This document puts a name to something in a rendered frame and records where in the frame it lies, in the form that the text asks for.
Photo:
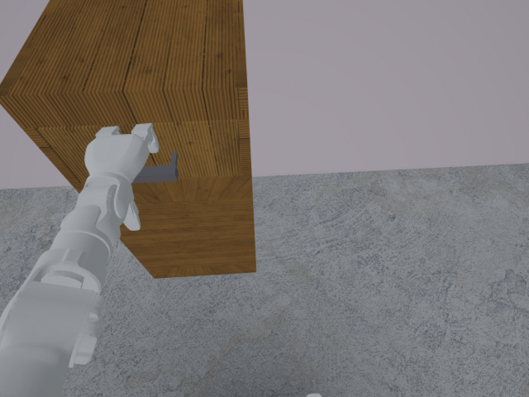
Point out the handle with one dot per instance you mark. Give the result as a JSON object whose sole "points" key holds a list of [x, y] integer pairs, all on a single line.
{"points": [[159, 173]]}

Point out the left robot forearm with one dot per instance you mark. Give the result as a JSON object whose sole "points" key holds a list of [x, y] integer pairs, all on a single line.
{"points": [[80, 250]]}

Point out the cabinet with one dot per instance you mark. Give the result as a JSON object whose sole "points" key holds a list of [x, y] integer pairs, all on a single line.
{"points": [[106, 62]]}

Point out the robot left hand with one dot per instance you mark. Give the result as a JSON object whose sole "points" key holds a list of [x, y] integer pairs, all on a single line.
{"points": [[124, 155]]}

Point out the drawer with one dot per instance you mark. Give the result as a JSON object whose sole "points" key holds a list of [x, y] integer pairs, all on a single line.
{"points": [[204, 148]]}

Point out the left robot upper arm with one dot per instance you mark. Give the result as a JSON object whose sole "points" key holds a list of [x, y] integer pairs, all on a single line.
{"points": [[52, 328]]}

